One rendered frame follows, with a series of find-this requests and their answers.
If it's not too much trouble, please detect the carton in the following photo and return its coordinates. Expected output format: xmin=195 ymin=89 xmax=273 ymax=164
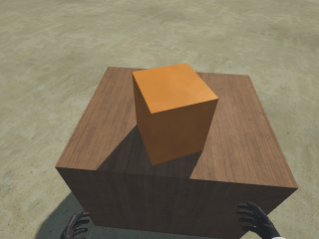
xmin=132 ymin=63 xmax=218 ymax=165

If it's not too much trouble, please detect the left robot hand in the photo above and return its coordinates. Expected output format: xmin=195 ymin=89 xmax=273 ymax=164
xmin=60 ymin=209 xmax=91 ymax=239

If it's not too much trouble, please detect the right robot hand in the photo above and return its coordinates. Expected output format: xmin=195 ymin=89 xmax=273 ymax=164
xmin=236 ymin=201 xmax=281 ymax=239

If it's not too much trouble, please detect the pedestal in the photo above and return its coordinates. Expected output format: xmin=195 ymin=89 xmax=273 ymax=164
xmin=55 ymin=67 xmax=299 ymax=239

